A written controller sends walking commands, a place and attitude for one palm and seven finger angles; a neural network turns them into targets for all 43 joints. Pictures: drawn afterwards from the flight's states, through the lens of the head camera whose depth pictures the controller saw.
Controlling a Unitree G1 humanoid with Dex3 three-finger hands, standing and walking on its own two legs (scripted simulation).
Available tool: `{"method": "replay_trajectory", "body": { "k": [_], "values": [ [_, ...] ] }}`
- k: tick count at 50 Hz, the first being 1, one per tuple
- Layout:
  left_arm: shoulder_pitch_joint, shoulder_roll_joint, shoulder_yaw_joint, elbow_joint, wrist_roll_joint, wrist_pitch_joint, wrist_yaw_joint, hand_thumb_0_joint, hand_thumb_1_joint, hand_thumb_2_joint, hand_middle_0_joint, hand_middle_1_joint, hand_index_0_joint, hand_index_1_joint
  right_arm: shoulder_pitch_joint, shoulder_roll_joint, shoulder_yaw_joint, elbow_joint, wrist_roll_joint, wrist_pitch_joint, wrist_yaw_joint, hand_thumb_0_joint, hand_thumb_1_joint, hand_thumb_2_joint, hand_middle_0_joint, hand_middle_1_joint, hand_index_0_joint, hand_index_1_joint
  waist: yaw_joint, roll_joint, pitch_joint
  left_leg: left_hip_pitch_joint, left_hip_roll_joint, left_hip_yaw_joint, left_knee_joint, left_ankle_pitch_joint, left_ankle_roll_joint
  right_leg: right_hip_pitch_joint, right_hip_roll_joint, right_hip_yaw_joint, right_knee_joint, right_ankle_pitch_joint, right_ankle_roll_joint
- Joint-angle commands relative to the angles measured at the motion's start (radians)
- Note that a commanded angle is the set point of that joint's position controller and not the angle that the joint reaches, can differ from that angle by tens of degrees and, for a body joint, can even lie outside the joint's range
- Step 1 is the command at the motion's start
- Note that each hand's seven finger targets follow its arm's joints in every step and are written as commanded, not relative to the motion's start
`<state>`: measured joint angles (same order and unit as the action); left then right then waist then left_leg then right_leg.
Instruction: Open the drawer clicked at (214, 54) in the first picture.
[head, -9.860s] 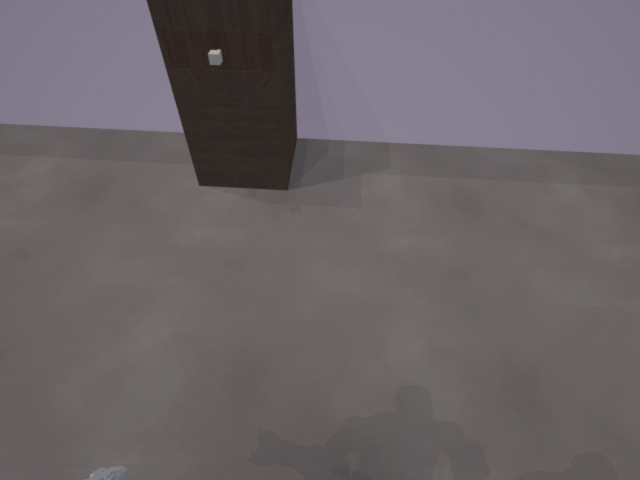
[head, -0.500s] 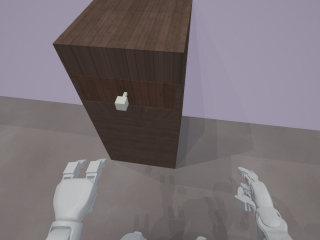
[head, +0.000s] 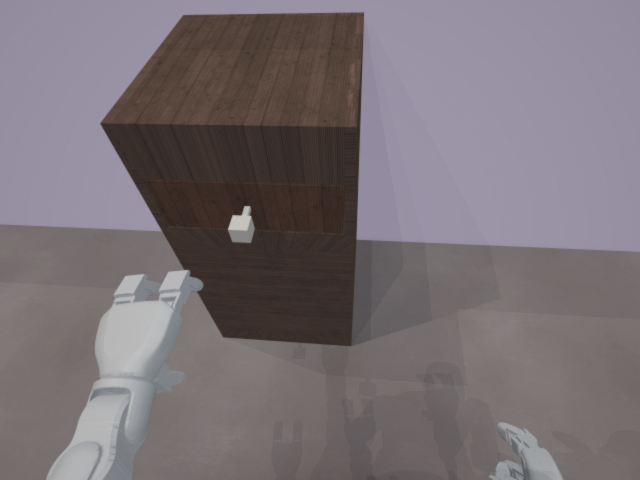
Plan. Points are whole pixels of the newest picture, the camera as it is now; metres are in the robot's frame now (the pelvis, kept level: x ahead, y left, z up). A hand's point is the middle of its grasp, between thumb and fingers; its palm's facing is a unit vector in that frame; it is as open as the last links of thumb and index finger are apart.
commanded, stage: raise the hand with hooked fingers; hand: left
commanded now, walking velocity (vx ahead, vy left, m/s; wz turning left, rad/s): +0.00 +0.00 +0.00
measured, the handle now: (243, 221) +0.57 +0.22 -0.10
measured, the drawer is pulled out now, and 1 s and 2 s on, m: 0.00 0.00 0.00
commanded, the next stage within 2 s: move the hooked fingers above the handle in 0.88 s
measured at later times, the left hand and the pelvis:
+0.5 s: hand (148, 271) +0.32 +0.24 +0.09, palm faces +0.04 -0.06 -1.00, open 13.8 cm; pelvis +0.02 +0.00 +0.02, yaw +1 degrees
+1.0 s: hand (156, 267) +0.33 +0.24 +0.09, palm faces +0.03 -0.07 -1.00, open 13.8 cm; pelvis +0.03 +0.00 +0.02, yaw +1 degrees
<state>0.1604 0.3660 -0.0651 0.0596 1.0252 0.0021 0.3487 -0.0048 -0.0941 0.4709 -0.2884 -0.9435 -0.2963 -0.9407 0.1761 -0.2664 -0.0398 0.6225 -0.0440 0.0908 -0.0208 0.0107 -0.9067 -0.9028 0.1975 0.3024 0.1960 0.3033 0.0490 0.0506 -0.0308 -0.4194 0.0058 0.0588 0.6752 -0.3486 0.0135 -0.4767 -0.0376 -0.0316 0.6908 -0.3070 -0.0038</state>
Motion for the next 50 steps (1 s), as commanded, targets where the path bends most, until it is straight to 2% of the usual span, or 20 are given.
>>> {"method": "replay_trajectory", "body": {
  "k": [1,2,6,7,10,11,16,18,21,24,28,32,33,37,39,42,44,47,49,50],
  "values": [
    [-0.244,0.162,0.085,-0.214,-0.005,0.016,0.025,0.0,-0.313,0.38,-0.287,-1.08,-0.287,-1.08,-0.159,-0.079,-0.025,-0.166,0.008,-0.052,-0.005,0.0,-0.9,-0.9,0.2,0.3,0.2,0.3,0.015,-0.022,-0.25,0.105,-0.028,-0.052,-0.127,0.233,0.008,0.162,0.037,0.015,-0.104,0.166,-0.047],
    [-0.254,0.17,0.091,-0.216,-0.012,0.023,0.013,0.0,-0.337,0.37,-0.288,-1.095,-0.288,-1.095,-0.17,-0.08,-0.022,-0.167,0.01,-0.05,-0.006,0.0,-0.9,-0.9,0.2,0.3,0.2,0.3,0.015,-0.005,-0.244,0.111,-0.027,-0.058,-0.136,0.237,0.007,0.169,0.039,0.013,-0.109,0.161,-0.048],
    [-0.283,0.182,0.08,-0.218,-0.013,0.038,-0.043,0.0,-0.43,0.33,-0.295,-1.155,-0.295,-1.155,-0.171,-0.078,-0.016,-0.16,0.016,-0.04,-0.005,0.0,-0.9,-0.9,0.2,0.3,0.2,0.3,0.026,-0.016,-0.235,0.151,-0.022,-0.056,-0.166,0.303,0.002,0.207,0.04,0.01,-0.131,0.21,-0.047],
    [-0.297,0.189,0.088,-0.218,-0.015,0.043,-0.056,0.0,-0.453,0.32,-0.297,-1.17,-0.297,-1.17,-0.179,-0.077,-0.014,-0.162,0.018,-0.036,-0.006,0.0,-0.9,-0.9,0.2,0.3,0.2,0.3,0.028,0.003,-0.229,0.156,-0.021,-0.056,-0.174,0.312,0.0,0.218,0.041,0.007,-0.136,0.212,-0.048],
    [-0.338,0.201,0.087,-0.18,-0.017,0.052,-0.097,0.0,-0.5,0.3,-0.3,-1.2,-0.3,-1.2,-0.178,-0.073,-0.004,-0.158,0.024,-0.026,-0.008,0.0,-0.9,-0.9,0.2,0.3,0.2,0.3,0.029,-0.054,-0.187,0.155,-0.023,-0.046,-0.201,0.29,0.002,0.237,0.044,0.004,-0.166,0.211,-0.043],
    [-0.368,0.212,0.088,-0.194,-0.015,0.05,-0.107,0.0,-0.5,0.3,-0.3,-1.2,-0.3,-1.2,-0.179,-0.074,-0.001,-0.158,0.023,-0.025,-0.009,0.0,-0.9,-0.9,0.2,0.3,0.2,0.3,0.031,-0.029,-0.203,0.168,-0.024,-0.046,-0.207,0.301,0.001,0.25,0.043,0.006,-0.17,0.221,-0.044],
    [-0.439,0.237,0.097,-0.175,-0.033,0.038,-0.161,0.0,-0.5,0.3,-0.3,-1.2,-0.3,-1.2,-0.178,-0.069,0.007,-0.151,0.025,-0.019,-0.014,0.0,-0.9,-0.9,0.2,0.3,0.2,0.3,0.029,-0.041,-0.218,0.198,-0.031,-0.039,-0.22,0.343,0.005,0.305,0.042,0.011,-0.2,0.287,-0.04],
    [-0.477,0.255,0.107,-0.182,-0.038,0.028,-0.178,0.0,-0.5,0.3,-0.3,-1.2,-0.3,-1.2,-0.176,-0.071,0.009,-0.144,0.026,-0.018,-0.013,0.0,-0.9,-0.9,0.2,0.3,0.2,0.3,0.026,-0.012,-0.222,0.212,-0.031,-0.038,-0.225,0.367,0.004,0.316,0.042,0.011,-0.206,0.304,-0.041],
    [-0.51,0.276,0.118,-0.176,-0.052,0.012,-0.204,0.0,-0.5,0.3,-0.3,-1.2,-0.3,-1.2,-0.17,-0.074,0.009,-0.14,0.026,-0.015,-0.017,0.0,-0.9,-0.9,0.2,0.3,0.2,0.3,0.025,-0.024,-0.247,0.229,-0.033,-0.037,-0.224,0.414,0.006,0.343,0.04,0.009,-0.212,0.361,-0.038],
    [-0.546,0.297,0.132,-0.155,-0.069,0.0,-0.228,0.0,-0.5,0.3,-0.3,-1.2,-0.3,-1.2,-0.161,-0.079,0.008,-0.133,0.03,-0.012,-0.018,0.0,-0.9,-0.9,0.2,0.3,0.2,0.3,0.024,-0.041,-0.24,0.225,-0.033,-0.038,-0.238,0.403,0.007,0.355,0.04,0.008,-0.226,0.355,-0.036],
    [-0.458,0.272,0.129,-0.127,-0.09,-0.017,-0.258,0.0,-0.5,0.3,-0.3,-1.2,-0.3,-1.2,-0.15,-0.085,0.001,-0.14,0.032,-0.011,-0.007,0.0,-0.9,-0.9,0.2,0.3,0.2,0.3,0.037,-0.066,-0.233,0.208,-0.036,-0.031,-0.237,0.44,0.009,0.379,0.036,0.009,-0.225,0.412,-0.034],
    [-0.445,0.304,0.17,-0.179,-0.091,-0.048,-0.248,0.0,-0.5,0.3,-0.3,-1.2,-0.3,-1.2,-0.152,-0.093,-0.007,-0.15,0.028,-0.009,-0.001,0.0,-0.9,-0.9,0.2,0.3,0.2,0.3,0.045,-0.047,-0.257,0.204,-0.036,-0.035,-0.235,0.46,0.007,0.389,0.036,0.014,-0.217,0.432,-0.036],
    [-0.45,0.3,0.167,-0.179,-0.088,-0.054,-0.238,0.0,-0.5,0.3,-0.3,-1.2,-0.3,-1.2,-0.145,-0.091,-0.007,-0.147,0.03,-0.008,0.0,0.0,-0.9,-0.9,0.2,0.3,0.2,0.3,0.044,-0.058,-0.258,0.198,-0.037,-0.035,-0.235,0.452,0.007,0.382,0.034,0.011,-0.214,0.42,-0.035],
    [-0.477,0.324,0.199,-0.213,-0.078,-0.069,-0.186,0.0,-0.5,0.3,-0.3,-1.2,-0.3,-1.2,-0.139,-0.093,-0.017,-0.144,0.032,-0.012,0.001,0.0,-0.9,-0.9,0.2,0.3,0.2,0.3,0.045,-0.02,-0.29,0.213,-0.036,-0.039,-0.227,0.469,0.004,0.369,0.037,0.013,-0.206,0.412,-0.038],
    [-0.474,0.315,0.192,-0.203,-0.07,-0.063,-0.162,0.0,-0.5,0.3,-0.3,-1.2,-0.3,-1.2,-0.131,-0.089,-0.021,-0.134,0.032,-0.014,0.002,0.0,-0.9,-0.9,0.2,0.3,0.2,0.3,0.044,-0.004,-0.302,0.223,-0.036,-0.035,-0.223,0.478,0.004,0.361,0.035,0.012,-0.201,0.415,-0.039],
    [-0.476,0.298,0.177,-0.176,-0.075,-0.036,-0.154,0.0,-0.5,0.3,-0.3,-1.2,-0.3,-1.2,-0.137,-0.093,-0.023,-0.131,0.04,-0.01,0.003,0.0,-0.9,-0.9,0.2,0.3,0.2,0.3,0.032,-0.032,-0.288,0.212,-0.036,-0.036,-0.223,0.456,0.004,0.351,0.039,0.01,-0.205,0.398,-0.037],
    [-0.464,0.284,0.154,-0.141,-0.074,-0.017,-0.161,0.0,-0.5,0.3,-0.3,-1.2,-0.3,-1.2,-0.14,-0.092,-0.021,-0.127,0.042,-0.009,0.0,0.0,-0.9,-0.9,0.2,0.3,0.2,0.3,0.033,-0.049,-0.256,0.2,-0.035,-0.029,-0.232,0.424,0.008,0.344,0.037,0.005,-0.211,0.377,-0.035],
    [-0.483,0.279,0.133,-0.158,-0.075,-0.003,-0.184,0.0,-0.5,0.3,-0.3,-1.2,-0.3,-1.2,-0.155,-0.095,-0.015,-0.136,0.044,-0.006,-0.004,0.0,-0.9,-0.9,0.2,0.3,0.2,0.3,0.028,-0.027,-0.259,0.206,-0.037,-0.034,-0.239,0.405,0.008,0.345,0.04,0.005,-0.217,0.348,-0.036],
    [-0.478,0.286,0.135,-0.16,-0.073,-0.006,-0.194,0.0,-0.5,0.3,-0.3,-1.2,-0.3,-1.2,-0.152,-0.093,-0.013,-0.135,0.04,-0.006,-0.007,0.0,-0.9,-0.9,0.2,0.3,0.2,0.3,0.031,-0.051,-0.259,0.208,-0.037,-0.031,-0.24,0.397,0.012,0.35,0.038,0.005,-0.219,0.344,-0.033],
    [-0.504,0.265,0.111,-0.154,-0.069,-0.009,-0.198,0.0,-0.5,0.3,-0.3,-1.2,-0.3,-1.2,-0.151,-0.091,-0.011,-0.132,0.039,-0.006,-0.008,0.0,-0.9,-0.9,0.2,0.3,0.2,0.3,0.022,-0.044,-0.246,0.212,-0.035,-0.03,-0.237,0.404,0.011,0.33,0.039,0.001,-0.217,0.348,-0.033]
  ]
}}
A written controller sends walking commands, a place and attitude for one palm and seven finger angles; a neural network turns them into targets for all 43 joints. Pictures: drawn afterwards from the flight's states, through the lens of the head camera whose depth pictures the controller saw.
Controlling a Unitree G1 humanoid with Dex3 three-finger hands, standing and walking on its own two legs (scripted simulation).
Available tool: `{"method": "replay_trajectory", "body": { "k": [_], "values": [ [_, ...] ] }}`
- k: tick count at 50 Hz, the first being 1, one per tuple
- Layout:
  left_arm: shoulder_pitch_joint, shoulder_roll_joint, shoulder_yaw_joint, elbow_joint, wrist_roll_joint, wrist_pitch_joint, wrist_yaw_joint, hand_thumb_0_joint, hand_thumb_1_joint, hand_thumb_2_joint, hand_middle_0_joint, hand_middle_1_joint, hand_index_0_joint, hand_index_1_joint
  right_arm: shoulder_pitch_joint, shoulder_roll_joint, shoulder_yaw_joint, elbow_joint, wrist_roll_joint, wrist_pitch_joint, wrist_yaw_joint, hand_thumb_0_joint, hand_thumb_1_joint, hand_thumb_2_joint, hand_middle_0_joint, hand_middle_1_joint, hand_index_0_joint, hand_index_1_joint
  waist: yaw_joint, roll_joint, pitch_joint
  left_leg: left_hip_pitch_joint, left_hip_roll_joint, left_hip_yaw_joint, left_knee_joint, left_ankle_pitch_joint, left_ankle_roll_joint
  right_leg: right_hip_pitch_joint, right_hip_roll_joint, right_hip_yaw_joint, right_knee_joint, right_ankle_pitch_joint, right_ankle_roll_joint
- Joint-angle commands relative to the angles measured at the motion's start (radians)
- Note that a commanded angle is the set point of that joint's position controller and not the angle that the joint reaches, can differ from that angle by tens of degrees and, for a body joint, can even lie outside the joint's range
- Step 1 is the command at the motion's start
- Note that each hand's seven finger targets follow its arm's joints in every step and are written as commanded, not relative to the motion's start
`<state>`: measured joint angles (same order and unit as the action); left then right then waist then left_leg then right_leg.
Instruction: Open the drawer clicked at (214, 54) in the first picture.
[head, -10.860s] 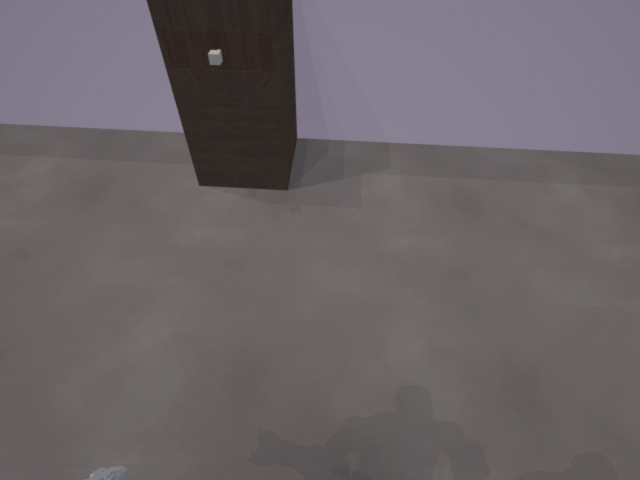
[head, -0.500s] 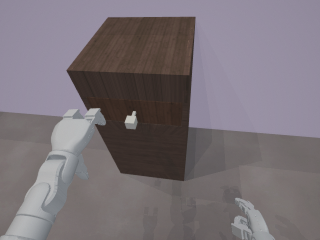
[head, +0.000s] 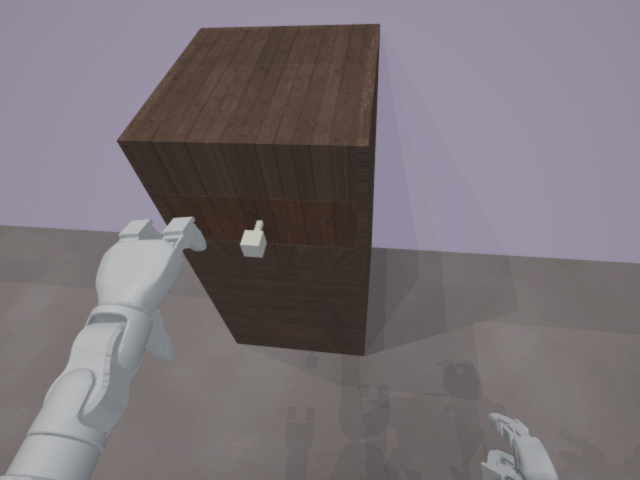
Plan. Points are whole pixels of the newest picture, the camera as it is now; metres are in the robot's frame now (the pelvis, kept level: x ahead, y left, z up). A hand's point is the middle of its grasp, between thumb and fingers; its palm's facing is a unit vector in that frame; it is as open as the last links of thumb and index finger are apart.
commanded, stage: move the hooked fingers above the handle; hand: left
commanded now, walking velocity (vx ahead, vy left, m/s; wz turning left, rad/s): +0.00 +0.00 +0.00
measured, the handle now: (256, 236) +0.55 +0.22 -0.12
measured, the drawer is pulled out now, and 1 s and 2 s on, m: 0.00 0.00 0.00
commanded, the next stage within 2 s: none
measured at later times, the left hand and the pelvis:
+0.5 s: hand (206, 265) +0.37 +0.22 +0.04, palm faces -0.01 -0.05 -1.00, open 13.8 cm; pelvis -0.01 +0.00 -0.01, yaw +0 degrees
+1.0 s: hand (227, 249) +0.43 +0.21 +0.00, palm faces -0.06 -0.02 -1.00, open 13.8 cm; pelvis -0.01 +0.00 -0.02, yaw -1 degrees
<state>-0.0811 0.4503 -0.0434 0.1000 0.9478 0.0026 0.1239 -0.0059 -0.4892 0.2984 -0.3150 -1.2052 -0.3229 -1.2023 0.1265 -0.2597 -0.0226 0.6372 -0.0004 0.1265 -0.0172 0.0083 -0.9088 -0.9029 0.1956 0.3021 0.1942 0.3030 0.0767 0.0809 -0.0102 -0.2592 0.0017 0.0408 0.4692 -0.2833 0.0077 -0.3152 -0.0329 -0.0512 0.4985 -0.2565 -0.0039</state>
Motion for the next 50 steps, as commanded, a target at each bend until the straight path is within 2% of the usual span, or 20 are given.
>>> {"method": "replay_trajectory", "body": {
  "k": [1,3,6,7,12,15,17,18,20,23,25,29,32,35,39,40,42,45,47,50],
  "values": [
    [-0.281,0.172,0.081,-0.185,0.009,-0.016,0.025,0.0,-0.5,0.3,-0.3,-1.2,-0.3,-1.2,-0.093,-0.097,-0.03,-0.144,-0.006,-0.044,-0.013,0.0,-0.9,-0.9,0.2,0.3,0.2,0.3,-0.01,-0.075,-0.266,0.054,-0.03,-0.014,-0.026,0.341,0.017,0.159,0.036,0.02,-0.023,0.3,-0.033],
    [-0.317,0.195,0.101,-0.108,0.018,-0.023,0.026,0.0,-0.5,0.3,-0.3,-1.2,-0.3,-1.2,-0.079,-0.1,-0.026,-0.131,-0.004,-0.043,-0.017,0.0,-0.9,-0.9,0.2,0.3,0.2,0.3,-0.018,-0.117,-0.229,0.021,-0.031,-0.013,-0.026,0.289,0.018,0.135,0.037,0.02,-0.029,0.257,-0.032],
    [-0.371,0.179,0.084,-0.104,0.033,-0.049,0.041,0.0,-0.5,0.3,-0.3,-1.2,-0.3,-1.2,-0.064,-0.093,-0.032,-0.132,-0.008,-0.048,-0.019,0.0,-0.9,-0.9,0.2,0.3,0.2,0.3,-0.012,-0.077,-0.286,0.035,-0.035,-0.012,-0.009,0.315,0.017,0.135,0.037,0.021,-0.009,0.28,-0.036],
    [-0.387,0.202,0.107,-0.091,0.039,-0.053,0.049,0.0,-0.5,0.3,-0.3,-1.2,-0.3,-1.2,-0.062,-0.097,-0.033,-0.13,-0.008,-0.049,-0.021,0.0,-0.9,-0.9,0.2,0.3,0.2,0.3,-0.013,-0.065,-0.299,0.031,-0.036,-0.013,-0.003,0.316,0.015,0.137,0.039,0.023,-0.005,0.278,-0.037],
    [-0.534,0.168,0.064,0.055,0.058,-0.059,0.079,0.0,-0.5,0.3,-0.3,-1.2,-0.3,-1.2,-0.026,-0.095,-0.038,-0.109,-0.004,-0.049,-0.027,0.0,-0.9,-0.9,0.2,0.3,0.2,0.3,-0.045,-0.088,-0.282,-0.012,-0.04,-0.014,0.021,0.255,0.018,0.07,0.042,0.017,0.008,0.228,-0.036],
    [-0.612,0.179,0.06,0.119,0.073,-0.067,0.093,0.0,-0.5,0.3,-0.3,-1.2,-0.3,-1.2,0.007,-0.098,-0.047,-0.096,-0.005,-0.051,-0.029,0.0,-0.9,-0.9,0.2,0.3,0.2,0.3,-0.047,-0.068,-0.328,-0.017,-0.042,-0.014,0.042,0.276,0.02,0.062,0.041,0.018,0.031,0.251,-0.039],
    [-0.622,0.183,0.066,0.134,0.08,-0.073,0.101,0.0,-0.5,0.3,-0.3,-1.2,-0.3,-1.2,0.022,-0.1,-0.055,-0.099,-0.009,-0.047,-0.027,0.0,-0.9,-0.9,0.2,0.3,0.2,0.3,-0.047,-0.048,-0.384,-0.015,-0.045,-0.018,0.058,0.309,0.018,0.073,0.045,0.017,0.051,0.276,-0.042],
    [-0.616,0.161,0.049,0.152,0.078,-0.075,0.105,0.0,-0.5,0.3,-0.3,-1.2,-0.3,-1.2,0.028,-0.098,-0.058,-0.1,-0.007,-0.048,-0.025,0.0,-0.9,-0.9,0.2,0.3,0.2,0.3,-0.049,-0.052,-0.376,-0.018,-0.042,-0.015,0.065,0.316,0.02,0.062,0.043,0.018,0.054,0.287,-0.04],
    [-0.595,0.17,0.069,0.201,0.074,-0.077,0.112,0.0,-0.5,0.3,-0.3,-1.2,-0.3,-1.2,0.048,-0.104,-0.064,-0.095,-0.007,-0.044,-0.022,0.0,-0.9,-0.9,0.2,0.3,0.2,0.3,-0.046,-0.082,-0.385,-0.041,-0.04,-0.014,0.073,0.331,0.021,0.068,0.045,0.018,0.065,0.31,-0.04],
    [-0.593,0.18,0.087,0.225,0.085,-0.079,0.129,0.0,-0.5,0.3,-0.3,-1.2,-0.3,-1.2,0.059,-0.11,-0.07,-0.099,-0.006,-0.037,-0.016,0.0,-0.9,-0.9,0.2,0.3,0.2,0.3,-0.041,-0.076,-0.389,-0.071,-0.038,-0.011,0.079,0.349,0.019,0.066,0.045,0.019,0.081,0.329,-0.042],
    [-0.585,0.155,0.07,0.245,0.089,-0.074,0.142,0.0,-0.5,0.3,-0.3,-1.2,-0.3,-1.2,0.073,-0.11,-0.075,-0.097,-0.005,-0.033,-0.011,0.0,-0.9,-0.9,0.2,0.3,0.2,0.3,-0.045,-0.073,-0.396,-0.074,-0.036,-0.008,0.089,0.366,0.019,0.054,0.048,0.018,0.088,0.341,-0.043],
    [-0.652,0.211,0.116,0.341,0.103,-0.071,0.17,0.0,-0.5,0.3,-0.3,-1.2,-0.3,-1.2,0.099,-0.122,-0.08,-0.08,-0.002,-0.03,-0.018,0.0,-0.9,-0.9,0.2,0.3,0.2,0.3,-0.062,-0.132,-0.37,-0.133,-0.04,0.0,0.092,0.28,0.029,0.043,0.048,0.025,0.083,0.294,-0.037],
    [-0.768,0.228,0.114,0.349,0.117,-0.09,0.195,0.0,-0.5,0.3,-0.3,-1.2,-0.3,-1.2,0.121,-0.123,-0.085,-0.069,-0.005,-0.033,-0.025,0.0,-0.9,-0.9,0.2,0.3,0.2,0.3,-0.077,-0.069,-0.416,-0.128,-0.042,-0.002,0.104,0.274,0.03,0.025,0.048,0.029,0.095,0.279,-0.04],
    [-0.808,0.217,0.1,0.426,0.122,-0.107,0.212,0.0,-0.5,0.3,-0.3,-1.2,-0.3,-1.2,0.158,-0.122,-0.09,-0.048,-0.008,-0.038,-0.028,0.0,-0.9,-0.9,0.2,0.3,0.2,0.3,-0.096,-0.073,-0.434,-0.132,-0.043,0.001,0.124,0.272,0.033,-0.001,0.048,0.03,0.104,0.287,-0.037],
    [-0.882,0.212,0.08,0.548,0.131,-0.114,0.221,0.0,-0.5,0.3,-0.3,-1.2,-0.3,-1.2,0.191,-0.132,-0.095,-0.022,-0.009,-0.04,-0.026,0.0,-0.9,-0.9,0.2,0.3,0.2,0.3,-0.128,-0.091,-0.407,-0.175,-0.041,-0.002,0.143,0.232,0.035,-0.064,0.051,0.028,0.11,0.254,-0.034],
    [-0.913,0.191,0.056,0.551,0.133,-0.118,0.222,0.0,-0.5,0.3,-0.3,-1.2,-0.3,-1.2,0.202,-0.13,-0.096,-0.02,-0.01,-0.042,-0.024,0.0,-0.9,-0.9,0.2,0.3,0.2,0.3,-0.132,-0.067,-0.427,-0.169,-0.043,-0.001,0.149,0.235,0.035,-0.071,0.051,0.03,0.114,0.256,-0.035],
    [-0.926,0.219,0.086,0.576,0.134,-0.129,0.224,0.0,-0.5,0.3,-0.3,-1.2,-0.3,-1.2,0.218,-0.133,-0.1,-0.019,-0.015,-0.042,-0.022,0.0,-0.9,-0.9,0.2,0.3,0.2,0.3,-0.13,-0.08,-0.478,-0.178,-0.046,-0.004,0.169,0.266,0.038,-0.051,0.054,0.033,0.129,0.288,-0.036],
    [-0.956,0.198,0.063,0.636,0.139,-0.135,0.23,0.0,-0.5,0.3,-0.3,-1.2,-0.3,-1.2,0.24,-0.134,-0.1,-0.01,-0.018,-0.04,-0.016,0.0,-0.9,-0.9,0.2,0.3,0.2,0.3,-0.145,-0.081,-0.457,-0.209,-0.042,-0.004,0.184,0.251,0.037,-0.097,0.054,0.031,0.142,0.278,-0.033],
    [-0.959,0.267,0.118,0.672,0.141,-0.136,0.239,0.0,-0.5,0.3,-0.3,-1.2,-0.3,-1.2,0.247,-0.143,-0.097,-0.006,-0.023,-0.036,-0.014,0.0,-0.9,-0.9,0.2,0.3,0.2,0.3,-0.134,-0.083,-0.472,-0.248,-0.046,-0.005,0.197,0.241,0.038,-0.09,0.055,0.035,0.155,0.273,-0.035],
    [-1.0,0.29,0.121,0.708,0.157,-0.131,0.256,0.0,-0.5,0.3,-0.3,-1.2,-0.3,-1.2,0.262,-0.146,-0.095,-0.002,-0.026,-0.033,-0.011,0.0,-0.9,-0.9,0.2,0.3,0.2,0.3,-0.146,-0.069,-0.48,-0.281,-0.044,-0.004,0.217,0.235,0.038,-0.119,0.056,0.037,0.178,0.274,-0.034]
  ]
}}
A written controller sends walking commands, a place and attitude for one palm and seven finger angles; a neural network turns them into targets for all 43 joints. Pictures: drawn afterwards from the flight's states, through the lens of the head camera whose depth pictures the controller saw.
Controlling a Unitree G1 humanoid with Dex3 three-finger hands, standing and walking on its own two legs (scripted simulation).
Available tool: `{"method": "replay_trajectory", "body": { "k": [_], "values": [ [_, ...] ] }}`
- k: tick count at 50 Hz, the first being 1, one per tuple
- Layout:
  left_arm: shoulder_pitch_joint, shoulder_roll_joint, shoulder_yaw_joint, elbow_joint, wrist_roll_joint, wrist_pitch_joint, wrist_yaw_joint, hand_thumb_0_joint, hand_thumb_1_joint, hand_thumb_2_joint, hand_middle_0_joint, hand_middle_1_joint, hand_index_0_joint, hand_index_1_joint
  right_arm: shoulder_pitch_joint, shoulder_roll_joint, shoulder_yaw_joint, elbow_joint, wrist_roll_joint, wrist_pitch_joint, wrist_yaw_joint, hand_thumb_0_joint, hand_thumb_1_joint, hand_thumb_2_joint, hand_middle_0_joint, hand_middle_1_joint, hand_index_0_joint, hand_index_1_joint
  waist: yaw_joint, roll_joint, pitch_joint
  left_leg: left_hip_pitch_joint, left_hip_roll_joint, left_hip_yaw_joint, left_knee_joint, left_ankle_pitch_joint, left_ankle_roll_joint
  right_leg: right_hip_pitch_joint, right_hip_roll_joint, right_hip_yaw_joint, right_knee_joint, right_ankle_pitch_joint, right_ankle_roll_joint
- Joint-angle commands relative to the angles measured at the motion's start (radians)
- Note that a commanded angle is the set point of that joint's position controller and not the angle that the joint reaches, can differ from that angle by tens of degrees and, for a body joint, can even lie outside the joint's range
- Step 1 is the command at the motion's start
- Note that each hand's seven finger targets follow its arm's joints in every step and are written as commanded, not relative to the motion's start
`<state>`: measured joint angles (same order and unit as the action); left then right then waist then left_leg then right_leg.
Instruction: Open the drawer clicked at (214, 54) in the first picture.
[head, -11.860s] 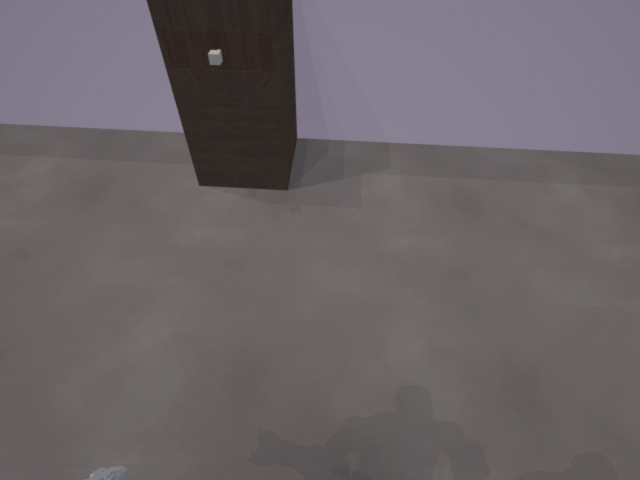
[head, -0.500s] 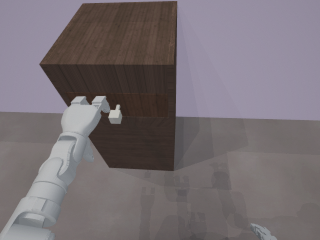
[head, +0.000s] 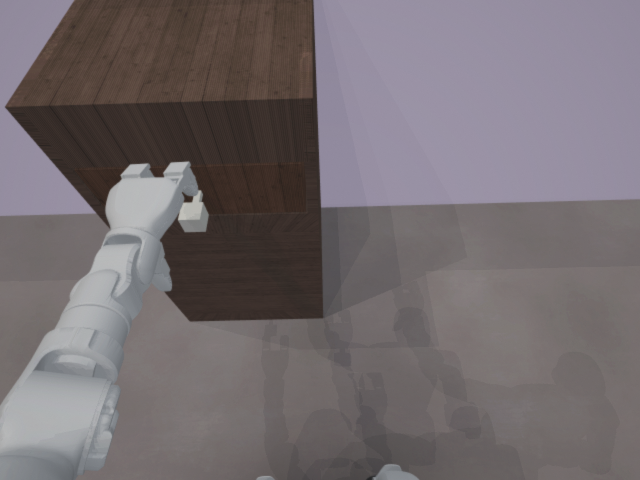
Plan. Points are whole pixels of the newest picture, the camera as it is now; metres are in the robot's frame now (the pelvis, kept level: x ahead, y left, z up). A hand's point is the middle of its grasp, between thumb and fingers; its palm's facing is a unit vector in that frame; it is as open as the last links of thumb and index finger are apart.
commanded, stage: move the hooked fingers above the handle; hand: left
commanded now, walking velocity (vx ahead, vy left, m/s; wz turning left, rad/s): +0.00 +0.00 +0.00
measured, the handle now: (195, 208) +0.56 +0.23 -0.09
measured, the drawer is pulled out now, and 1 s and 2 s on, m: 0.00 0.00 0.00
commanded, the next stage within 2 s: lower the fingers behind the handle in 1.18 s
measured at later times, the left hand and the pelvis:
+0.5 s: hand (178, 209) +0.51 +0.22 -0.02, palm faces -0.06 -0.03 -1.00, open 13.8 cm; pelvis -0.01 +0.02 -0.03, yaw -1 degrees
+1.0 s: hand (178, 211) +0.50 +0.22 -0.02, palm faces -0.08 -0.04 -1.00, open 13.8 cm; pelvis +0.01 +0.02 -0.03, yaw -1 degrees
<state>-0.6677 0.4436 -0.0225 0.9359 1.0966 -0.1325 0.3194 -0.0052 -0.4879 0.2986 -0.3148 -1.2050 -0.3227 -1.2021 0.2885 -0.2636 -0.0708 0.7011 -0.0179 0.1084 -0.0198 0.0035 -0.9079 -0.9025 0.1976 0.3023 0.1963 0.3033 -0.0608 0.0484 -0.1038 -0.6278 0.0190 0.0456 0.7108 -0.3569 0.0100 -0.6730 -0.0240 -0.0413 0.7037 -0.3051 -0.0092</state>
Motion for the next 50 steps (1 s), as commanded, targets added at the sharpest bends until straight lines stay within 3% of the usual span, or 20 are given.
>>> {"method": "replay_trajectory", "body": {
  "k": [1,4,5,12,13,15,17,18,19,21,23,25,28,30,33,36,41,43,46,50],
  "values": [
    [-0.431,0.274,0.085,-0.136,0.012,0.003,0.065,0.0,-0.5,0.3,-0.3,-1.2,-0.3,-1.2,0.107,-0.139,-0.051,-0.067,-0.011,-0.016,-0.007,0.0,-0.9,-0.9,0.2,0.3,0.2,0.3,-0.013,-0.025,-0.42,0.097,-0.06,-0.008,-0.014,0.324,0.036,0.233,0.047,0.027,-0.019,0.333,-0.028],
    [-0.469,0.28,0.082,-0.093,0.008,0.008,0.072,0.0,-0.5,0.3,-0.3,-1.2,-0.3,-1.2,0.128,-0.147,-0.052,-0.057,-0.015,-0.017,-0.005,0.0,-0.9,-0.9,0.2,0.3,0.2,0.3,-0.039,-0.048,-0.425,0.073,-0.057,-0.012,0.009,0.303,0.038,0.202,0.049,0.026,-0.01,0.317,-0.022],
    [-0.472,0.293,0.088,-0.071,0.009,0.01,0.072,0.0,-0.5,0.3,-0.3,-1.2,-0.3,-1.2,0.135,-0.149,-0.052,-0.052,-0.015,-0.018,-0.004,0.0,-0.9,-0.9,0.2,0.3,0.2,0.3,-0.037,-0.046,-0.424,0.06,-0.058,-0.012,0.015,0.294,0.039,0.194,0.05,0.028,-0.006,0.309,-0.022],
    [-0.612,0.286,0.068,-0.053,0.02,-0.009,0.077,0.0,-0.5,0.3,-0.3,-1.2,-0.3,-1.2,0.183,-0.157,-0.056,-0.027,-0.03,-0.024,0.001,0.0,-0.9,-0.9,0.2,0.3,0.2,0.3,-0.079,0.027,-0.497,0.082,-0.047,-0.045,0.081,0.331,0.033,0.065,0.059,0.012,0.05,0.269,-0.029],
    [-0.614,0.273,0.058,-0.04,0.02,-0.01,0.08,0.0,-0.5,0.3,-0.3,-1.2,-0.3,-1.2,0.195,-0.158,-0.058,-0.022,-0.032,-0.024,0.004,0.0,-0.9,-0.9,0.2,0.3,0.2,0.3,-0.083,0.032,-0.493,0.088,-0.043,-0.049,0.088,0.338,0.032,0.043,0.061,0.009,0.056,0.264,-0.028],
    [-0.597,0.301,0.081,-0.003,0.019,-0.001,0.083,0.0,-0.5,0.3,-0.3,-1.2,-0.3,-1.2,0.202,-0.166,-0.053,-0.014,-0.035,-0.021,0.009,0.0,-0.9,-0.9,0.2,0.3,0.2,0.3,-0.076,0.033,-0.497,0.065,-0.042,-0.048,0.104,0.344,0.03,0.027,0.063,0.006,0.071,0.262,-0.028],
    [-0.631,0.303,0.08,0.021,0.024,0.01,0.089,0.0,-0.5,0.3,-0.3,-1.2,-0.3,-1.2,0.207,-0.168,-0.051,-0.007,-0.04,-0.017,0.012,0.0,-0.9,-0.9,0.2,0.3,0.2,0.3,-0.089,0.02,-0.491,0.046,-0.039,-0.06,0.121,0.357,0.029,-0.004,0.066,0.0,0.087,0.258,-0.029],
    [-0.655,0.297,0.066,0.022,0.025,0.014,0.093,0.0,-0.5,0.3,-0.3,-1.2,-0.3,-1.2,0.216,-0.17,-0.05,-0.007,-0.04,-0.018,0.013,0.0,-0.9,-0.9,0.2,0.3,0.2,0.3,-0.1,0.045,-0.484,0.046,-0.036,-0.06,0.125,0.346,0.028,-0.024,0.065,-0.001,0.089,0.245,-0.027],
    [-0.651,0.321,0.084,0.031,0.03,0.02,0.094,0.0,-0.5,0.3,-0.3,-1.2,-0.3,-1.2,0.22,-0.174,-0.05,-0.003,-0.041,-0.016,0.014,0.0,-0.9,-0.9,0.2,0.3,0.2,0.3,-0.092,0.049,-0.496,0.042,-0.036,-0.061,0.131,0.347,0.026,-0.029,0.066,-0.002,0.097,0.239,-0.029],
    [-0.688,0.317,0.069,0.041,0.032,0.033,0.096,0.0,-0.5,0.3,-0.3,-1.2,-0.3,-1.2,0.225,-0.174,-0.047,-0.004,-0.043,-0.015,0.016,0.0,-0.9,-0.9,0.2,0.3,0.2,0.3,-0.106,0.059,-0.502,0.03,-0.035,-0.059,0.142,0.34,0.028,-0.043,0.067,-0.001,0.102,0.236,-0.027],
    [-0.707,0.357,0.094,0.033,0.034,0.034,0.091,0.0,-0.5,0.3,-0.3,-1.2,-0.3,-1.2,0.24,-0.18,-0.044,-0.001,-0.046,-0.012,0.015,0.0,-0.9,-0.9,0.2,0.3,0.2,0.3,-0.104,0.072,-0.556,0.046,-0.031,-0.07,0.158,0.386,0.024,-0.041,0.067,-0.004,0.124,0.261,-0.027],
    [-0.693,0.314,0.068,0.042,0.034,0.042,0.083,0.0,-0.5,0.3,-0.3,-1.2,-0.3,-1.2,0.244,-0.175,-0.046,-0.002,-0.047,-0.011,0.019,0.0,-0.9,-0.9,0.2,0.3,0.2,0.3,-0.103,0.096,-0.557,0.071,-0.025,-0.076,0.167,0.415,0.016,-0.075,0.072,-0.009,0.128,0.251,-0.028],
    [-0.673,0.336,0.089,0.031,0.02,0.043,0.072,0.0,-0.5,0.3,-0.3,-1.2,-0.3,-1.2,0.252,-0.181,-0.044,-0.006,-0.046,-0.005,0.021,0.0,-0.9,-0.9,0.2,0.3,0.2,0.3,-0.096,0.082,-0.588,0.08,-0.02,-0.079,0.172,0.437,0.017,-0.055,0.074,-0.008,0.129,0.264,-0.025],
    [-0.69,0.327,0.076,0.026,0.024,0.049,0.071,0.0,-0.5,0.3,-0.3,-1.2,-0.3,-1.2,0.251,-0.178,-0.04,-0.005,-0.043,-0.002,0.019,0.0,-0.9,-0.9,0.2,0.3,0.2,0.3,-0.101,0.072,-0.551,0.057,-0.019,-0.077,0.161,0.404,0.019,-0.056,0.074,-0.012,0.124,0.248,-0.025],
    [-0.691,0.379,0.113,-0.002,0.023,0.048,0.071,0.0,-0.5,0.3,-0.3,-1.2,-0.3,-1.2,0.255,-0.183,-0.038,-0.003,-0.045,0.002,0.016,0.0,-0.9,-0.9,0.2,0.3,0.2,0.3,-0.095,0.078,-0.581,0.071,-0.017,-0.077,0.164,0.43,0.02,-0.041,0.073,-0.008,0.125,0.268,-0.024],
    [-0.647,0.366,0.111,-0.015,0.02,0.046,0.071,0.0,-0.5,0.3,-0.3,-1.2,-0.3,-1.2,0.251,-0.178,-0.038,-0.006,-0.043,0.007,0.016,0.0,-0.9,-0.9,0.2,0.3,0.2,0.3,-0.083,0.071,-0.58,0.081,-0.015,-0.076,0.158,0.457,0.019,-0.019,0.073,-0.01,0.12,0.286,-0.025],
    [-0.63,0.288,0.061,-0.017,0.009,0.045,0.067,0.0,-0.5,0.3,-0.3,-1.2,-0.3,-1.2,0.252,-0.171,-0.045,-0.001,-0.039,0.007,0.018,0.0,-0.9,-0.9,0.2,0.3,0.2,0.3,-0.095,0.068,-0.536,0.102,-0.011,-0.073,0.145,0.451,0.018,-0.03,0.075,-0.014,0.096,0.277,-0.024],
    [-0.623,0.299,0.073,-0.027,0.003,0.035,0.063,0.0,-0.5,0.3,-0.3,-1.2,-0.3,-1.2,0.253,-0.172,-0.046,0.001,-0.04,0.008,0.017,0.0,-0.9,-0.9,0.2,0.3,0.2,0.3,-0.094,0.064,-0.552,0.11,-0.012,-0.072,0.143,0.458,0.02,-0.013,0.073,-0.009,0.093,0.291,-0.023],
    [-0.62,0.309,0.077,-0.019,0.008,0.028,0.065,0.0,-0.5,0.3,-0.3,-1.2,-0.3,-1.2,0.243,-0.17,-0.042,0.002,-0.039,0.01,0.014,0.0,-0.9,-0.9,0.2,0.3,0.2,0.3,-0.092,0.048,-0.508,0.069,-0.02,-0.063,0.135,0.421,0.024,0.004,0.07,-0.004,0.088,0.294,-0.024],
    [-0.624,0.269,0.051,-0.013,0.015,0.022,0.082,0.0,-0.5,0.3,-0.3,-1.2,-0.3,-1.2,0.235,-0.164,-0.044,0.001,-0.041,0.008,0.015,0.0,-0.9,-0.9,0.2,0.3,0.2,0.3,-0.1,0.062,-0.492,0.076,-0.023,-0.063,0.141,0.413,0.022,-0.019,0.071,-0.006,0.088,0.283,-0.026]
  ]
}}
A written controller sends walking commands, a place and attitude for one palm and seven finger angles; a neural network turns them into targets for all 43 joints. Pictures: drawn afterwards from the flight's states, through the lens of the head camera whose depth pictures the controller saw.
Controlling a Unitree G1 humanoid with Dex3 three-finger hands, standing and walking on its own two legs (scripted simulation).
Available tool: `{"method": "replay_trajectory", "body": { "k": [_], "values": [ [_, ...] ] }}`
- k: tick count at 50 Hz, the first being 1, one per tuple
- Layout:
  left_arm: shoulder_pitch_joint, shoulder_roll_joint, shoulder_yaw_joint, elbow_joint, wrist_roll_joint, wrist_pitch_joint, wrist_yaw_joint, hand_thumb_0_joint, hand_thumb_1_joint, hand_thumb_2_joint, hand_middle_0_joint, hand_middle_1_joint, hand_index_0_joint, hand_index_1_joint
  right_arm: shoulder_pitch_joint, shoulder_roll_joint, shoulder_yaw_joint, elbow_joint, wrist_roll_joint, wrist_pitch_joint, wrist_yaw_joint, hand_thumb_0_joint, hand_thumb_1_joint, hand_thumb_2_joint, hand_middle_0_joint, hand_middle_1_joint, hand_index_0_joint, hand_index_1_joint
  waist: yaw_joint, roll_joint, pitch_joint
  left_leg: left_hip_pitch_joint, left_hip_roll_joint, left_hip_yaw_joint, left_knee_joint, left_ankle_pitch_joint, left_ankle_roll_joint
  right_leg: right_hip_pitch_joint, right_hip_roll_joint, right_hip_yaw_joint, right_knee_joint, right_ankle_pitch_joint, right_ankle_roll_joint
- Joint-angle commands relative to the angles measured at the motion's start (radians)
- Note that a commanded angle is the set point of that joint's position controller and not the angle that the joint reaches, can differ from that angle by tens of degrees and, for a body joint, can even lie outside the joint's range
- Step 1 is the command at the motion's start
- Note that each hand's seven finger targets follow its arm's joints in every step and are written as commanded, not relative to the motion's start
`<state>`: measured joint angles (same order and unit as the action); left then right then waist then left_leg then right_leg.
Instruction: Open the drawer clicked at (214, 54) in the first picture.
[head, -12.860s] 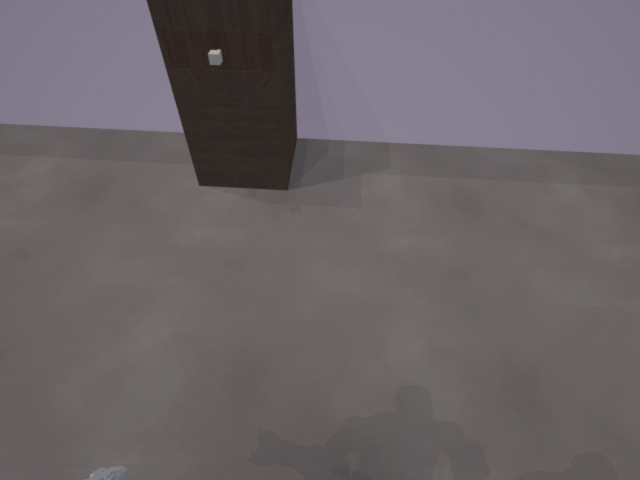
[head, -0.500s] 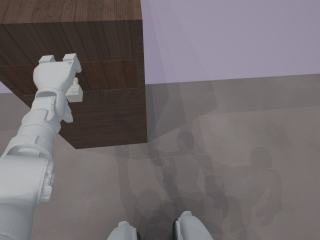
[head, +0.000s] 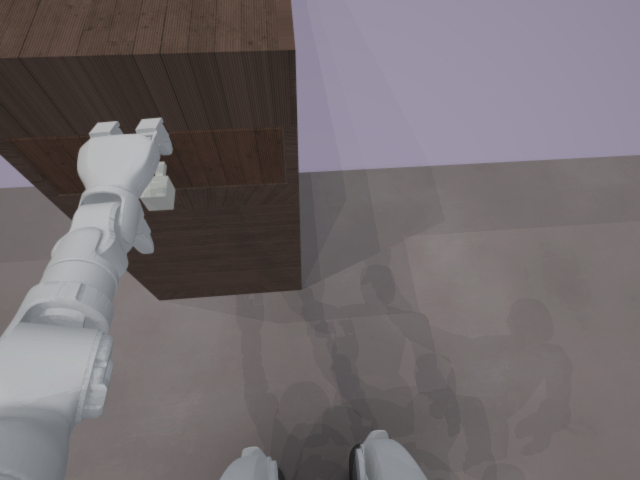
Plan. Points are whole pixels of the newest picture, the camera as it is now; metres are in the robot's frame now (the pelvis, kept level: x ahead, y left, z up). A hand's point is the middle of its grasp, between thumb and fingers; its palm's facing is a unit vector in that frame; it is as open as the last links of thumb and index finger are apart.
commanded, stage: move the hooked fingers above the handle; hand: left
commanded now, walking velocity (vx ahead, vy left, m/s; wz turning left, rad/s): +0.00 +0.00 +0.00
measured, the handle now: (159, 183) +0.55 +0.22 -0.06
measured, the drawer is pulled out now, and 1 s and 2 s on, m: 0.00 0.00 0.00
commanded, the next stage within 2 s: lower the fingers behind the handle in 0.18 s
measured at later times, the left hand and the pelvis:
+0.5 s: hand (149, 187) +0.51 +0.21 -0.01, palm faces -0.11 -0.04 -0.99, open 13.8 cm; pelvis +0.00 -0.01 -0.01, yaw +0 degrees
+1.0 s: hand (153, 203) +0.50 +0.21 -0.04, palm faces -0.09 -0.04 -1.00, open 13.8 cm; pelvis -0.01 +0.00 -0.03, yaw +0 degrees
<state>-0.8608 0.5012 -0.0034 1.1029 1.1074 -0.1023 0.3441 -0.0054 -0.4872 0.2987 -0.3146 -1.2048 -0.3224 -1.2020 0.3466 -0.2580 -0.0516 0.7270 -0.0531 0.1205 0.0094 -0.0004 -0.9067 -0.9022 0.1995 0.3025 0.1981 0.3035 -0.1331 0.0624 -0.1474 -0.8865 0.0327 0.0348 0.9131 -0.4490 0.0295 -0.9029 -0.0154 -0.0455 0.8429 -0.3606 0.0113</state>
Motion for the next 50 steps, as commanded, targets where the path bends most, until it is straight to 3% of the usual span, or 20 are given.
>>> {"method": "replay_trajectory", "body": {
  "k": [1,3,5,8,10,11,13,17,19,25,28,30,32,34,37,40,41,44,47,50],
  "values": [
    [-0.434,0.225,0.04,-0.17,0.003,-0.005,0.062,0.0,-0.5,0.3,-0.3,-1.2,-0.3,-1.2,0.174,-0.171,-0.061,-0.023,-0.005,-0.004,-0.014,0.0,-0.9,-0.9,0.2,0.3,0.2,0.3,-0.028,0.035,-0.442,0.32,-0.038,-0.051,-0.064,0.484,0.004,0.214,0.061,-0.004,-0.051,0.328,-0.046],
    [-0.471,0.248,0.049,-0.172,0.005,-0.002,0.069,0.0,-0.5,0.3,-0.3,-1.2,-0.3,-1.2,0.173,-0.175,-0.059,-0.025,-0.005,-0.005,-0.016,0.0,-0.9,-0.9,0.2,0.3,0.2,0.3,-0.034,0.038,-0.457,0.311,-0.041,-0.051,-0.059,0.47,0.006,0.215,0.059,0.001,-0.046,0.326,-0.046],
    [-0.48,0.216,0.024,-0.163,0.011,0.007,0.074,0.0,-0.5,0.3,-0.3,-1.2,-0.3,-1.2,0.173,-0.17,-0.061,-0.027,-0.006,-0.008,-0.015,0.0,-0.9,-0.9,0.2,0.3,0.2,0.3,-0.039,0.054,-0.465,0.327,-0.042,-0.051,-0.054,0.495,0.004,0.207,0.061,-0.002,-0.043,0.339,-0.047],
    [-0.486,0.232,0.035,-0.171,0.003,0.014,0.068,0.0,-0.5,0.3,-0.3,-1.2,-0.3,-1.2,0.176,-0.171,-0.062,-0.031,-0.007,-0.01,-0.017,0.0,-0.9,-0.9,0.2,0.3,0.2,0.3,-0.041,0.053,-0.516,0.333,-0.045,-0.047,-0.044,0.514,0.007,0.24,0.059,0.006,-0.04,0.375,-0.042],
    [-0.478,0.243,0.038,-0.149,0.0,0.021,0.058,0.0,-0.5,0.3,-0.3,-1.2,-0.3,-1.2,0.173,-0.172,-0.058,-0.031,-0.005,-0.009,-0.019,0.0,-0.9,-0.9,0.2,0.3,0.2,0.3,-0.043,0.034,-0.496,0.313,-0.047,-0.041,-0.045,0.499,0.009,0.25,0.059,0.008,-0.044,0.381,-0.04],
    [-0.463,0.27,0.055,-0.139,0.002,0.025,0.053,0.0,-0.5,0.3,-0.3,-1.2,-0.3,-1.2,0.17,-0.175,-0.054,-0.03,-0.004,-0.006,-0.021,0.0,-0.9,-0.9,0.2,0.3,0.2,0.3,-0.03,0.04,-0.485,0.295,-0.049,-0.038,-0.048,0.493,0.009,0.257,0.057,0.008,-0.04,0.38,-0.042],
    [-0.485,0.243,0.03,-0.137,0.001,0.025,0.046,0.0,-0.5,0.3,-0.3,-1.2,-0.3,-1.2,0.174,-0.173,-0.054,-0.033,-0.003,-0.008,-0.023,0.0,-0.9,-0.9,0.2,0.3,0.2,0.3,-0.047,0.032,-0.475,0.291,-0.048,-0.039,-0.047,0.486,0.011,0.246,0.058,0.007,-0.044,0.377,-0.039],
    [-0.44,0.252,0.047,-0.114,-0.005,0.012,0.03,0.0,-0.5,0.3,-0.3,-1.2,-0.3,-1.2,0.174,-0.172,-0.051,-0.03,-0.006,-0.011,-0.024,0.0,-0.9,-0.9,0.2,0.3,0.2,0.3,-0.037,0.018,-0.479,0.267,-0.048,-0.034,-0.033,0.495,0.014,0.252,0.057,0.012,-0.032,0.396,-0.04],
    [-0.43,0.292,0.07,-0.121,-0.001,-0.002,0.027,0.0,-0.5,0.3,-0.3,-1.2,-0.3,-1.2,0.178,-0.177,-0.049,-0.031,-0.008,-0.011,-0.027,0.0,-0.9,-0.9,0.2,0.3,0.2,0.3,-0.029,0.018,-0.492,0.238,-0.049,-0.032,-0.024,0.479,0.015,0.26,0.055,0.018,-0.018,0.4,-0.039],
    [-0.4,0.291,0.085,-0.148,0.008,-0.03,0.05,0.0,-0.5,0.3,-0.3,-1.2,-0.3,-1.2,0.18,-0.175,-0.053,-0.028,-0.015,-0.015,-0.02,0.0,-0.9,-0.9,0.2,0.3,0.2,0.3,-0.019,0.024,-0.509,0.214,-0.045,-0.035,0.004,0.485,0.013,0.232,0.056,0.015,0.013,0.397,-0.041],
    [-0.41,0.272,0.084,-0.186,0.013,-0.037,0.075,0.0,-0.5,0.3,-0.3,-1.2,-0.3,-1.2,0.186,-0.174,-0.062,-0.018,-0.019,-0.017,-0.013,0.0,-0.9,-0.9,0.2,0.3,0.2,0.3,-0.019,0.063,-0.563,0.257,-0.038,-0.045,0.025,0.535,0.006,0.197,0.057,0.01,0.032,0.401,-0.043],
    [-0.405,0.282,0.094,-0.168,0.013,-0.024,0.089,0.0,-0.5,0.3,-0.3,-1.2,-0.3,-1.2,0.181,-0.178,-0.061,-0.008,-0.02,-0.014,-0.009,0.0,-0.9,-0.9,0.2,0.3,0.2,0.3,-0.021,0.051,-0.523,0.24,-0.036,-0.046,0.027,0.509,0.005,0.175,0.059,0.005,0.032,0.372,-0.043],
    [-0.442,0.267,0.084,-0.177,0.016,-0.016,0.102,0.0,-0.5,0.3,-0.3,-1.2,-0.3,-1.2,0.179,-0.178,-0.062,-0.004,-0.022,-0.016,-0.01,0.0,-0.9,-0.9,0.2,0.3,0.2,0.3,-0.036,0.04,-0.547,0.244,-0.035,-0.056,0.035,0.511,0.005,0.159,0.058,0.004,0.041,0.368,-0.042],
    [-0.445,0.248,0.066,-0.171,0.017,-0.005,0.108,0.0,-0.5,0.3,-0.3,-1.2,-0.3,-1.2,0.18,-0.178,-0.063,0.001,-0.021,-0.017,-0.005,0.0,-0.9,-0.9,0.2,0.3,0.2,0.3,-0.038,0.08,-0.542,0.262,-0.034,-0.055,0.036,0.51,0.002,0.137,0.06,-0.001,0.04,0.351,-0.044],
    [-0.457,0.255,0.069,-0.16,0.014,0.003,0.104,0.0,-0.5,0.3,-0.3,-1.2,-0.3,-1.2,0.178,-0.178,-0.06,0.004,-0.021,-0.018,-0.007,0.0,-0.9,-0.9,0.2,0.3,0.2,0.3,-0.045,0.045,-0.553,0.241,-0.036,-0.057,0.047,0.494,0.006,0.142,0.059,0.0,0.046,0.349,-0.042],
    [-0.475,0.263,0.059,-0.128,0.02,0.013,0.098,0.0,-0.5,0.3,-0.3,-1.2,-0.3,-1.2,0.174,-0.181,-0.053,0.005,-0.019,-0.02,-0.01,0.0,-0.9,-0.9,0.2,0.3,0.2,0.3,-0.056,0.057,-0.501,0.2,-0.037,-0.057,0.048,0.433,0.008,0.108,0.059,-0.002,0.051,0.304,-0.043],
    [-0.455,0.292,0.082,-0.129,0.021,0.013,0.096,0.0,-0.5,0.3,-0.3,-1.2,-0.3,-1.2,0.172,-0.185,-0.051,0.002,-0.02,-0.02,-0.011,0.0,-0.9,-0.9,0.2,0.3,0.2,0.3,-0.04,0.054,-0.524,0.196,-0.039,-0.057,0.053,0.437,0.008,0.122,0.058,0.0,0.059,0.307,-0.043],
    [-0.474,0.26,0.055,-0.142,0.024,0.003,0.089,0.0,-0.5,0.3,-0.3,-1.2,-0.3,-1.2,0.172,-0.177,-0.05,-0.006,-0.021,-0.026,-0.01,0.0,-0.9,-0.9,0.2,0.3,0.2,0.3,-0.044,0.101,-0.529,0.21,-0.036,-0.061,0.069,0.455,0.003,0.081,0.059,-0.004,0.075,0.301,-0.046],
    [-0.435,0.253,0.06,-0.094,0.017,0.006,0.082,0.0,-0.5,0.3,-0.3,-1.2,-0.3,-1.2,0.17,-0.178,-0.047,-0.011,-0.021,-0.027,-0.012,0.0,-0.9,-0.9,0.2,0.3,0.2,0.3,-0.053,0.038,-0.514,0.171,-0.034,-0.063,0.086,0.452,0.008,0.075,0.06,-0.005,0.087,0.305,-0.043],
    [-0.446,0.283,0.074,-0.129,0.024,-0.005,0.083,0.0,-0.5,0.3,-0.3,-1.2,-0.3,-1.2,0.168,-0.181,-0.046,-0.016,-0.022,-0.03,-0.011,0.0,-0.9,-0.9,0.2,0.3,0.2,0.3,-0.043,0.082,-0.548,0.165,-0.035,-0.06,0.099,0.437,0.007,0.07,0.058,-0.002,0.103,0.298,-0.045]
  ]
}}
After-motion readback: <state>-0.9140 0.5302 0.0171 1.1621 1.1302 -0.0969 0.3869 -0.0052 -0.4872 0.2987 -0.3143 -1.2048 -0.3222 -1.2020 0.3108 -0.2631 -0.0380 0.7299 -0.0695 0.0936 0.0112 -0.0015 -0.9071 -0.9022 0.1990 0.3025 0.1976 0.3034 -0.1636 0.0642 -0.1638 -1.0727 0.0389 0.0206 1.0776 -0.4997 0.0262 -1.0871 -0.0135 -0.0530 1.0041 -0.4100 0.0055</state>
